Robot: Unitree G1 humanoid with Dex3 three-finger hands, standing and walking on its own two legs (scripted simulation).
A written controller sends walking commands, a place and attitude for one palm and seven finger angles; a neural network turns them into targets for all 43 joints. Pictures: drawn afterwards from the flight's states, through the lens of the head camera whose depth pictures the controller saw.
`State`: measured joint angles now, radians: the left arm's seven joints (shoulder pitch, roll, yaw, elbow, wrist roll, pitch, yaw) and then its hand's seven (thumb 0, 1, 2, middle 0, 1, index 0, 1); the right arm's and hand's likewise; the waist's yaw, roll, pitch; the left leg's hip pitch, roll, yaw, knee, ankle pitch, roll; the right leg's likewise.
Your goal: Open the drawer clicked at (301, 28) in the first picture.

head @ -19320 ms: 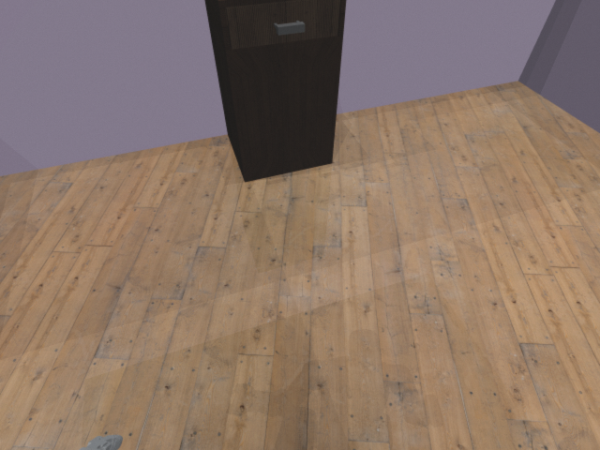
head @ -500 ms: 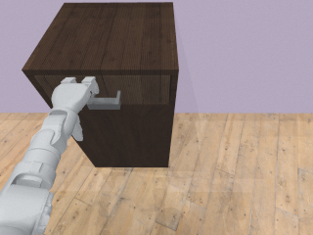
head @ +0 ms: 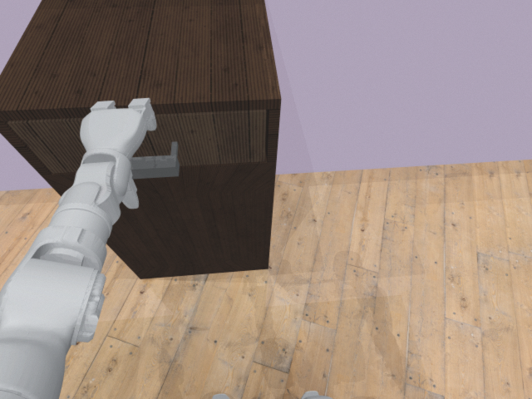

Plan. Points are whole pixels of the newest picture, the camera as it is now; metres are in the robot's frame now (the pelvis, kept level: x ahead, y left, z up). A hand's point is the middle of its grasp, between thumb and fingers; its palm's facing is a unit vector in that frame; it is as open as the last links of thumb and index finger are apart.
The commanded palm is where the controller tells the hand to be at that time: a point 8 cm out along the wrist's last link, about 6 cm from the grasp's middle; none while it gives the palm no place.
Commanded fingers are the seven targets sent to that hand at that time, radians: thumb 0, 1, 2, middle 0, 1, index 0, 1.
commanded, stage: move the hooked fingers above the handle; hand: left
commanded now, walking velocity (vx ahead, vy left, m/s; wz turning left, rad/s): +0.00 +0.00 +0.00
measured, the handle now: (150, 157) +0.54 +0.19 -0.01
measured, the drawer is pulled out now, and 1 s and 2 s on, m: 0.00 0.00 0.00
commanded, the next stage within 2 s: none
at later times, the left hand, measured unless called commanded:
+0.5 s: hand (128, 154) +0.49 +0.20 +0.05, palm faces -0.03 -0.02 -1.00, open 13.6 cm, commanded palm +0.50 +0.20 +0.10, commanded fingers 0.00 -0.50 0.30 -0.30 -1.20 -0.30 -1.20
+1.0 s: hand (128, 153) +0.49 +0.20 +0.05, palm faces -0.03 -0.01 -1.00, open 13.5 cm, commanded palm +0.51 +0.21 +0.10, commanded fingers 0.00 -0.50 0.30 -0.30 -1.20 -0.30 -1.20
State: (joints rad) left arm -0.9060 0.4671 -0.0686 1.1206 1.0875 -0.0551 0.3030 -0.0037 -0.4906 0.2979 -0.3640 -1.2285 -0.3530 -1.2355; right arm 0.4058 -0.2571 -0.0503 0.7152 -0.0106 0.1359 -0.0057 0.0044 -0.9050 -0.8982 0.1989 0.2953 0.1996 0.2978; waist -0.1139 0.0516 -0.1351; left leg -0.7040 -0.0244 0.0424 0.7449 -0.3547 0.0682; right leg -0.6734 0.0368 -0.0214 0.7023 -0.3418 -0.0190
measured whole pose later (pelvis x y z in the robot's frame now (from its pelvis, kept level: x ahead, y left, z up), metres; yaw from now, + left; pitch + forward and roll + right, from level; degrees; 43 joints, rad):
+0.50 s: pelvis -0.02 -0.01 -0.01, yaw +0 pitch +19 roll -2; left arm -1.01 0.53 -0.07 1.21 1.10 -0.07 0.30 0.00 -0.49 0.30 -0.34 -1.23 -0.36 -1.22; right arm 0.40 -0.27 -0.02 0.68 0.00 0.08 -0.03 0.00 -0.90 -0.90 0.20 0.30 0.20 0.30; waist -0.16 0.05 -0.13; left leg -0.79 -0.01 0.03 0.79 -0.34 0.06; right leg -0.75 0.05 -0.04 0.74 -0.32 -0.03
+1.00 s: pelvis -0.04 -0.01 -0.01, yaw +0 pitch +20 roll -2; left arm -1.07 0.56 -0.07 1.27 1.10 -0.07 0.29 0.00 -0.49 0.30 -0.34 -1.24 -0.38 -1.21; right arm 0.39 -0.27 0.00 0.67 0.01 0.07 -0.05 0.00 -0.90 -0.90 0.20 0.30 0.20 0.30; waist -0.18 0.05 -0.12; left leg -0.85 -0.01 0.03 0.83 -0.33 0.06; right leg -0.81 0.04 -0.04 0.78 -0.32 -0.03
